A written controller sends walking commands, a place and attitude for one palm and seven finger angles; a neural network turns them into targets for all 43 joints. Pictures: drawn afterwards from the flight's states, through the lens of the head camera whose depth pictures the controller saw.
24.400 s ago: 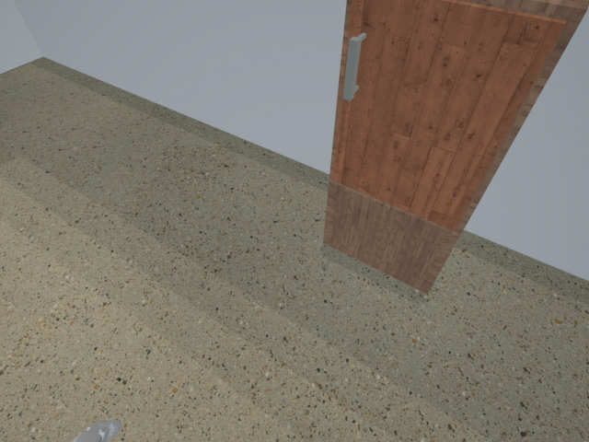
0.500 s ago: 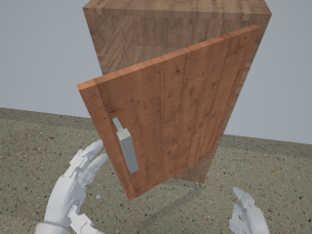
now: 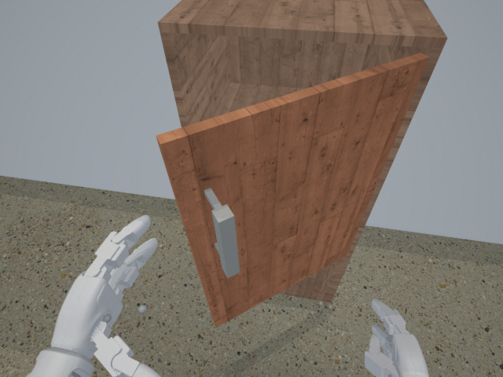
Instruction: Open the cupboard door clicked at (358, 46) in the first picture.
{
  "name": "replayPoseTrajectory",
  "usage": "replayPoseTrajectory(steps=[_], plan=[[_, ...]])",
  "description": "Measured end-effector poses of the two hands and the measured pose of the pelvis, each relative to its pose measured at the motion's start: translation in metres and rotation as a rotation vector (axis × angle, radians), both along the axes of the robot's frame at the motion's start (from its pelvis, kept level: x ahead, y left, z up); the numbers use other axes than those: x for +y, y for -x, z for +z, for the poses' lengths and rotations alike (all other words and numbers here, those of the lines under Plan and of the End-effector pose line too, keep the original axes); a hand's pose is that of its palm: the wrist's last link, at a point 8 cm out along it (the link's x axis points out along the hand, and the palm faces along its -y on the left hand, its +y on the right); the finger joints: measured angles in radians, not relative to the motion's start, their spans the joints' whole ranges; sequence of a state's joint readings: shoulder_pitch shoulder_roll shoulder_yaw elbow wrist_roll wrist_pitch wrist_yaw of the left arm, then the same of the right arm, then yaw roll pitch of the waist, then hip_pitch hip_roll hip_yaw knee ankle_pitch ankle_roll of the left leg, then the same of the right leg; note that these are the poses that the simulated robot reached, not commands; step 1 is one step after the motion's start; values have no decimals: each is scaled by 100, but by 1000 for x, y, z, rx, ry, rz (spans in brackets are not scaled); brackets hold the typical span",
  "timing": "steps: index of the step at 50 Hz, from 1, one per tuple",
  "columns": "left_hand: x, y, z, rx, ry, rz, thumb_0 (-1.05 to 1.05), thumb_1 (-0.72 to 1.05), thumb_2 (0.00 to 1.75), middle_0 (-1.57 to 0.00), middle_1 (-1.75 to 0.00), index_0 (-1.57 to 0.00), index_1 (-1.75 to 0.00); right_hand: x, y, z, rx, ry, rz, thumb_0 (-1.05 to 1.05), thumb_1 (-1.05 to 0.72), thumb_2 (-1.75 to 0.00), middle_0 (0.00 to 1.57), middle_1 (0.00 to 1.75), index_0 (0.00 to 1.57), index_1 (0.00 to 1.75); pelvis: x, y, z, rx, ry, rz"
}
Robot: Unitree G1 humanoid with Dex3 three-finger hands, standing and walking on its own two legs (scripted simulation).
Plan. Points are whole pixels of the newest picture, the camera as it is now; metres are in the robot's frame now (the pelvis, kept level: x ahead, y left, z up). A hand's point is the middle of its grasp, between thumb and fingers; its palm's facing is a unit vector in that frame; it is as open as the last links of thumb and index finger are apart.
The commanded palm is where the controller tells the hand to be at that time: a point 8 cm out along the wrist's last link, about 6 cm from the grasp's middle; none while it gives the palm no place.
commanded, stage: draw the hand back to the body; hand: left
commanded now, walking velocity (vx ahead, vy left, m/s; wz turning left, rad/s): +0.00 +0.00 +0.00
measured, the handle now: (221, 234) +0.30 +0.07 +0.10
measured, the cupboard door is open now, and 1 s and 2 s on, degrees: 39 39 39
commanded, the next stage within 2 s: step back with the hand held close in 1.32 s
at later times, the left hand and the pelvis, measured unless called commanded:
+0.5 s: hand (80, 286) +0.19 +0.22 +0.15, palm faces +0.27 -0.90 -0.34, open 14.4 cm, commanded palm +0.15 +0.26 +0.17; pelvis +0.01 +0.01 +0.03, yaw -1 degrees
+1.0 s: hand (33, 235) +0.22 +0.26 +0.21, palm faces +0.43 -0.80 -0.41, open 8.5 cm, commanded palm +0.17 +0.30 +0.22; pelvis +0.03 +0.00 +0.05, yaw -2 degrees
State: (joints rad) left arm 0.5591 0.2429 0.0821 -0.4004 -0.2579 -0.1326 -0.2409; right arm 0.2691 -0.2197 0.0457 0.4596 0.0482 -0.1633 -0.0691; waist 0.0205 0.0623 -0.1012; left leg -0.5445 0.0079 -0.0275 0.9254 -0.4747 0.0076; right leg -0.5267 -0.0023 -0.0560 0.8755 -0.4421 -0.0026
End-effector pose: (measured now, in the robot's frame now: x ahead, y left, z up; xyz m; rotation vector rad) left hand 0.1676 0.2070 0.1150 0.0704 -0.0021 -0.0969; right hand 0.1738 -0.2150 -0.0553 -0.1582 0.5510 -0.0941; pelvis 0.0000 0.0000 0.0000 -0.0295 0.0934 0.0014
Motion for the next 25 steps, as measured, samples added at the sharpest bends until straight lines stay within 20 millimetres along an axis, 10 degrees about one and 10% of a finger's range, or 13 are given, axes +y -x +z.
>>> replayPoseTrajectory(steps=[13,25], plan=[[20,6,23,-5,-23,14,-1,-47,31,-15,-30,-15,-30,10,-8,16,-42,6,32,2,-91,-90,20,30,20,30,7,-3,12,-43,2,5],[52,11,52,-4,-275,375,-1,-16,44,-17,-30,-16,-30,12,-12,27,32,51,26,2,-91,-90,20,30,20,30,9,-12,34,-106,-6,-9]])
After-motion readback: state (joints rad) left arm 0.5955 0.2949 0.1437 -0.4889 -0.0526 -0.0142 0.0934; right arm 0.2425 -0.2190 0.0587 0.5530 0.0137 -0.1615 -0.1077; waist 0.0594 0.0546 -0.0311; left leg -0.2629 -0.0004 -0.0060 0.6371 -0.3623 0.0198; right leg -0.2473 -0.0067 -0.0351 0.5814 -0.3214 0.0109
